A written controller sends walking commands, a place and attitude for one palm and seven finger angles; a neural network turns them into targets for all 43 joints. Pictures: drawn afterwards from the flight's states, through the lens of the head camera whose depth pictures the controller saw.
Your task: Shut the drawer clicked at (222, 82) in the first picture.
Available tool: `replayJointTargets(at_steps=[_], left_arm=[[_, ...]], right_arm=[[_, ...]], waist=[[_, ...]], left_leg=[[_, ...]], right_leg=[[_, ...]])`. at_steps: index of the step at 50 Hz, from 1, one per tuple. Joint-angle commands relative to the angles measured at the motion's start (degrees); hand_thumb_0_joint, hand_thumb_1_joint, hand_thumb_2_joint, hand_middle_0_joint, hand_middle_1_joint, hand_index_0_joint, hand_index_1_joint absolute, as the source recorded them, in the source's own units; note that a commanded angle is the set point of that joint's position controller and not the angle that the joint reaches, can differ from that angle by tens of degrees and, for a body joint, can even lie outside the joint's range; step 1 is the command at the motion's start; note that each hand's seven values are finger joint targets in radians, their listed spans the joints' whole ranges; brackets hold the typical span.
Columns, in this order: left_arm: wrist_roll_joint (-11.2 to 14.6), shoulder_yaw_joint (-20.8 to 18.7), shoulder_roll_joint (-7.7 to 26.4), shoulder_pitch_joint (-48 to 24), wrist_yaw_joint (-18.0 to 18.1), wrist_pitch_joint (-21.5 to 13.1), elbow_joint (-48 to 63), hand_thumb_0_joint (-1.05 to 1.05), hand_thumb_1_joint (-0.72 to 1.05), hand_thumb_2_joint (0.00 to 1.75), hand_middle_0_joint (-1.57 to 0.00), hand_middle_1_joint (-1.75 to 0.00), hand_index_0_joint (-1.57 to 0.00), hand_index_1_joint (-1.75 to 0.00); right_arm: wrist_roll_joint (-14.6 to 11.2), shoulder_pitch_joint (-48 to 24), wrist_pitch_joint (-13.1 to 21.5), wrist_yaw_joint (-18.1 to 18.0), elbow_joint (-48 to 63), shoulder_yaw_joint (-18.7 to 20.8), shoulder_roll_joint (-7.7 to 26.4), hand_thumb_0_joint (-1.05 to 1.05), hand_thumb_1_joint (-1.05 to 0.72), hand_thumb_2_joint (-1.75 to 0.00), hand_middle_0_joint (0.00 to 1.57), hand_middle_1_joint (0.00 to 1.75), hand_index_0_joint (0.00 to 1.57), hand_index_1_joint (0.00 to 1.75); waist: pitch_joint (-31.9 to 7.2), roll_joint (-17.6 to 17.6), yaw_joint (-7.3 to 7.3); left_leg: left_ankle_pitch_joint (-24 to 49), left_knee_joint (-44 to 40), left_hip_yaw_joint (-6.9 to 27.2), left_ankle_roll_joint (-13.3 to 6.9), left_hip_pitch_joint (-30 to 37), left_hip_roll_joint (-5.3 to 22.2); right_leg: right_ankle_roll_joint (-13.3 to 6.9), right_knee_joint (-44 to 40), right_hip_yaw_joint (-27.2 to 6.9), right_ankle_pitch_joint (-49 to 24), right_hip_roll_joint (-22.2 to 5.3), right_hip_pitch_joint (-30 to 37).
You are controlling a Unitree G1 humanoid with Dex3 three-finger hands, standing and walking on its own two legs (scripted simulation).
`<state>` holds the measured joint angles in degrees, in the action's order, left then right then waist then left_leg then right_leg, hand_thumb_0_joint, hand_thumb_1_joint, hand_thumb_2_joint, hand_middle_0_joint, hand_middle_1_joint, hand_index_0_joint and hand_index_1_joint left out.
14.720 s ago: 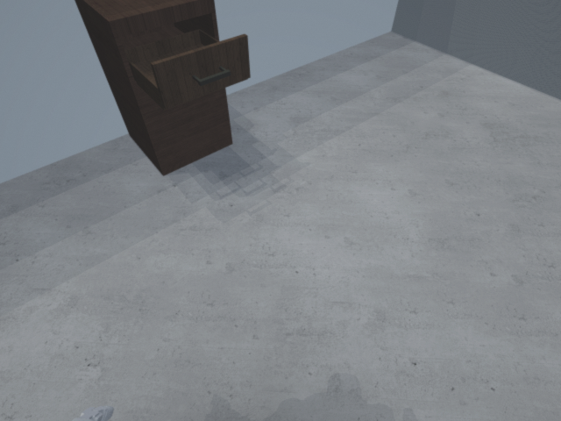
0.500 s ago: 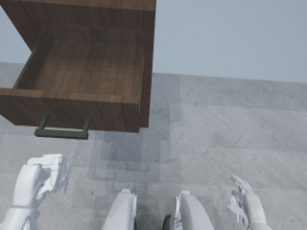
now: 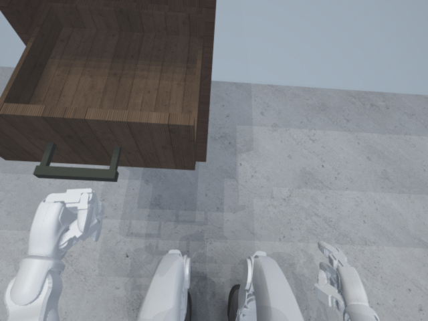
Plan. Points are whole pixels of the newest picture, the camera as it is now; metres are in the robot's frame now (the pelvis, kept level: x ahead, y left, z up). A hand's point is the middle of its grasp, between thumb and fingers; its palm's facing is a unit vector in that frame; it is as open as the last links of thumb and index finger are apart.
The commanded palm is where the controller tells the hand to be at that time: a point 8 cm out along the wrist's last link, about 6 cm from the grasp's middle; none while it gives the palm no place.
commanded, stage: bring the fist close to the handle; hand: left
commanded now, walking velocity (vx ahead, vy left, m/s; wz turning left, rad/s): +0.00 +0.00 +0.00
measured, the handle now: (80, 162) +0.37 +0.26 +0.02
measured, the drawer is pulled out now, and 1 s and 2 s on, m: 0.27 0.26 0.13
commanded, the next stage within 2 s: push the drawer shut in 0.22 s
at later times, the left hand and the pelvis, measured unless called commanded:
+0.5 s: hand (95, 216) +0.28 +0.21 +0.02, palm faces -0.01 -1.00 -0.06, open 3.3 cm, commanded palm +0.27 +0.26 +0.02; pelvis +0.00 +0.01 +0.00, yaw +0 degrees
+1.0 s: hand (96, 200) +0.31 +0.22 +0.01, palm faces +0.00 -1.00 -0.07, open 2.6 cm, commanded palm +0.33 +0.26 +0.02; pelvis -0.01 +0.00 +0.00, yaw +1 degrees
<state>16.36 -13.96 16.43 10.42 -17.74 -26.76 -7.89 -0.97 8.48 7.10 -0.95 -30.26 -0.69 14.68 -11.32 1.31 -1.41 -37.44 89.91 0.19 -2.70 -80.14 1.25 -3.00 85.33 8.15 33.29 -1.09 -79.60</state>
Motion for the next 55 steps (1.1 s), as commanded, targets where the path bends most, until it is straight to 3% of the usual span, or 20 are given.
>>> replayJointTargets(at_steps=[1, 5, 6, 8, 10, 11, 16, 19, 21, 22, 24, 26, 28, 31, 35, 40, 41, 47, 55], left_arm=[[1.4, -4.9, 8.3, -1.4, 1.1, -3.5, 11.0, 0.0, 0.9, 0.9, -1.4, -1.6, -1.4, -1.6], [1.3, -3.0, 7.2, -1.5, 0.8, -4.0, 12.1, 0.0, 0.9, 0.9, -1.4, -1.6, -1.4, -1.6], [1.4, -2.9, 6.9, 0.0, 0.7, -4.0, 12.2, 0.0, 0.9, 0.9, -1.4, -1.6, -1.4, -1.6], [1.0, -3.0, 7.2, -0.4, 0.7, -3.8, 11.1, 0.0, 0.9, 0.9, -1.4, -1.6, -1.4, -1.6], [0.9, -2.6, 7.3, -2.1, 0.9, -4.1, 12.0, 0.0, 0.9, 0.9, -1.4, -1.6, -1.4, -1.6], [0.9, -3.0, 7.3, -0.4, 1.1, -4.1, 12.1, 0.0, 0.9, 0.9, -1.4, -1.6, -1.4, -1.6], [0.5, -2.0, 6.4, 0.8, 2.0, -4.0, 13.0, 0.0, 0.9, 0.9, -1.4, -1.6, -1.4, -1.6], [0.3, -3.5, 8.2, -3.3, 2.3, -4.2, 11.8, 0.0, 0.9, 0.9, -1.4, -1.6, -1.4, -1.6], [0.0, -3.2, 7.9, -4.0, 2.3, -4.5, 11.9, 0.0, 0.9, 0.9, -1.4, -1.6, -1.4, -1.6], [0.0, -1.7, 6.7, -5.0, 2.1, -4.5, 11.8, 0.0, 0.9, 0.9, -1.4, -1.6, -1.4, -1.6], [0.0, -1.8, 7.3, -7.1, 2.1, -4.1, 10.6, 0.0, 0.9, 0.9, -1.4, -1.6, -1.4, -1.6], [-0.2, -2.6, 8.1, -7.8, 2.0, -3.7, 10.1, 0.0, 0.9, 0.9, -1.4, -1.6, -1.4, -1.6], [-0.3, -1.7, 7.4, -9.9, 1.9, -2.8, 8.4, 0.0, 0.9, 0.9, -1.4, -1.6, -1.4, -1.6], [-0.6, -2.9, 9.0, -13.9, 2.3, -2.4, 7.2, 0.0, 0.9, 0.9, -1.4, -1.6, -1.4, -1.6], [-0.9, -2.1, 8.7, -19.7, 2.7, -3.1, 6.4, 0.0, 0.9, 0.9, -1.4, -1.6, -1.4, -1.6], [-1.1, -2.2, 9.9, -28.6, 2.2, -4.3, 2.8, 0.0, 0.9, 0.9, -1.4, -1.6, -1.4, -1.6], [-1.1, -3.2, 11.2, -29.4, 2.0, -4.7, 3.0, 0.0, 0.9, 0.9, -1.4, -1.6, -1.4, -1.6], [-1.2, -0.9, 10.9, -37.1, 1.3, -3.9, 1.2, 0.0, 0.9, 0.9, -1.4, -1.6, -1.4, -1.6], [-1.9, -0.9, 12.7, -46.0, 2.0, -3.1, -4.5, 0.0, 0.9, 0.9, -1.4, -1.6, -1.4, -1.6]], right_arm=[[-0.5, 0.2, 2.6, -0.6, 7.3, 3.9, 9.3, 0.0, -0.9, -0.9, 0.2, 0.3, 0.2, 0.3], [-0.4, 0.4, 2.7, -0.5, 7.2, 3.8, 9.6, 0.0, -0.9, -0.9, 0.2, 0.3, 0.2, 0.3], [-0.4, 0.3, 2.7, -0.4, 7.5, 4.0, 9.5, 0.0, -0.9, -0.9, 0.2, 0.3, 0.2, 0.3], [-0.6, 0.4, 2.4, -0.5, 7.5, 4.0, 9.6, 0.0, -0.9, -0.9, 0.2, 0.3, 0.2, 0.3], [-0.4, 0.4, 2.4, -0.5, 7.5, 3.8, 9.6, 0.0, -0.9, -0.9, 0.2, 0.3, 0.2, 0.3], [-0.5, 0.4, 2.4, -0.5, 7.8, 4.0, 9.6, 0.0, -0.9, -0.9, 0.2, 0.3, 0.2, 0.3], [-0.3, 0.5, 2.0, -0.3, 8.1, 3.9, 9.4, 0.0, -0.9, -0.9, 0.2, 0.3, 0.2, 0.3], [-0.2, 0.7, 1.7, -0.5, 7.5, 3.7, 9.5, 0.0, -0.9, -0.9, 0.2, 0.3, 0.2, 0.3], [-0.2, 0.9, 1.6, -0.5, 7.5, 3.8, 9.6, 0.0, -0.9, -0.9, 0.2, 0.3, 0.2, 0.3], [-0.2, 0.6, 1.6, -0.5, 7.5, 3.7, 9.6, 0.0, -0.9, -0.9, 0.2, 0.3, 0.2, 0.3], [-0.2, 1.0, 1.6, -0.6, 7.2, 3.5, 9.8, 0.0, -0.9, -0.9, 0.2, 0.3, 0.2, 0.3], [-0.2, 1.1, 1.3, -0.6, 7.1, 3.6, 10.1, 0.0, -0.9, -0.9, 0.2, 0.3, 0.2, 0.3], [-0.3, 1.2, 1.0, -0.6, 6.9, 3.5, 10.0, 0.0, -0.9, -0.9, 0.2, 0.3, 0.2, 0.3], [-0.3, 1.4, 0.7, -0.8, 6.7, 3.3, 10.1, 0.0, -0.9, -0.9, 0.2, 0.3, 0.2, 0.3], [-0.1, 2.0, 0.9, -1.1, 5.4, 3.2, 10.2, 0.0, -0.9, -0.9, 0.2, 0.3, 0.2, 0.3], [0.0, 2.2, 1.3, -2.0, 3.5, 3.0, 10.6, 0.0, -0.9, -0.9, 0.2, 0.3, 0.2, 0.3], [0.0, 2.3, 1.4, -2.2, 3.4, 3.0, 10.8, 0.0, -0.9, -0.9, 0.2, 0.3, 0.2, 0.3], [-0.1, 2.6, 2.0, -2.9, 2.5, 2.5, 11.2, 0.0, -0.9, -0.9, 0.2, 0.3, 0.2, 0.3], [-0.2, 3.4, 2.1, -3.6, 1.7, 1.9, 11.6, 0.0, -0.9, -0.9, 0.2, 0.3, 0.2, 0.3]], waist=[[-22.2, 2.2, 0.46], [-22.5, 3.6, -0.07], [-22.8, 4.1, 0.45], [-21.4, 1.9, -0.15], [-21.5, 3.6, -0.12], [-21.8, 3.9, 0.48], [-22.3, 4.3, 0.4], [-21.0, 2.8, -0.45], [-22.3, 4.2, -0.03], [-22.3, 4.6, -0.45], [-22.0, 4.5, -0.94], [-23.3, 4.8, -0.39], [-22.2, 3.7, -1.08], [-22.9, 4.1, -0.85], [-22.9, 4.5, -2.14], [-22.1, 2.9, -3.8], [-23.3, 3.7, -3.12], [-24.1, 6.8, -3.86], [-23.0, 5.1, -4.95]], left_leg=[[15.1, -14.4, 4.8, 0.9, 14.1, -1.5], [17.0, -14.9, 5.6, 1.2, 16.6, -1.3], [16.9, -15.0, 5.5, 1.4, 16.8, -1.5], [15.6, -14.7, 5.4, 1.1, 15.1, -1.4], [15.8, -14.9, 5.6, 1.3, 15.9, -1.5], [16.0, -15.3, 5.7, 1.5, 16.7, -1.5], [18.0, -15.8, 6.2, 1.9, 18.7, -1.4], [16.5, -14.6, 5.8, 1.5, 15.7, -1.5], [17.1, -14.8, 6.0, 1.8, 17.3, -1.4], [16.9, -14.8, 6.0, 1.8, 17.7, -1.4], [17.0, -14.7, 6.3, 1.7, 17.5, -1.4], [18.1, -14.9, 6.2, 1.9, 18.5, -1.3], [16.5, -15.1, 5.9, 1.7, 17.9, -1.4], [15.3, -15.1, 5.6, 1.4, 17.0, -1.5], [15.3, -14.8, 6.0, 1.5, 17.9, -1.3], [11.1, -13.6, 5.5, 0.9, 15.4, -1.5], [10.9, -13.7, 5.5, 1.0, 15.6, -1.5], [7.1, -15.2, 6.1, 1.2, 17.8, -1.5], [1.7, -16.1, 6.3, 1.1, 16.2, -1.6]], right_leg=[[1.0, -11.1, -5.8, -7.3, 2.0, 16.5], [0.8, -10.3, -4.9, -8.7, 2.0, 14.5], [0.8, -10.3, -4.9, -8.5, 2.0, 14.8], [0.9, -10.7, -5.1, -7.8, 2.0, 15.2], [0.8, -10.2, -4.8, -7.8, 2.0, 14.0], [0.7, -10.2, -4.8, -7.9, 2.0, 14.1], [0.7, -9.9, -4.2, -9.0, 1.9, 13.5], [0.7, -9.9, -4.7, -8.5, 2.2, 13.9], [0.6, -9.6, -4.6, -8.7, 2.1, 13.5], [0.6, -9.8, -4.5, -8.6, 2.0, 13.0], [0.6, -9.7, -4.5, -8.7, 2.1, 12.5], [0.6, -10.0, -4.6, -9.4, 2.0, 13.3], [0.8, -10.8, -4.7, -8.8, 2.0, 13.4], [0.8, -11.1, -5.2, -8.2, 2.0, 14.4], [0.8, -11.0, -5.0, -8.3, 1.9, 12.6], [1.1, -11.9, -5.9, -5.8, 1.8, 11.9], [1.0, -11.8, -6.2, -5.3, 1.7, 12.4], [0.9, -12.4, -6.0, -3.5, 1.4, 10.6], [1.0, -13.6, -6.4, -0.4, 1.4, 10.4]])
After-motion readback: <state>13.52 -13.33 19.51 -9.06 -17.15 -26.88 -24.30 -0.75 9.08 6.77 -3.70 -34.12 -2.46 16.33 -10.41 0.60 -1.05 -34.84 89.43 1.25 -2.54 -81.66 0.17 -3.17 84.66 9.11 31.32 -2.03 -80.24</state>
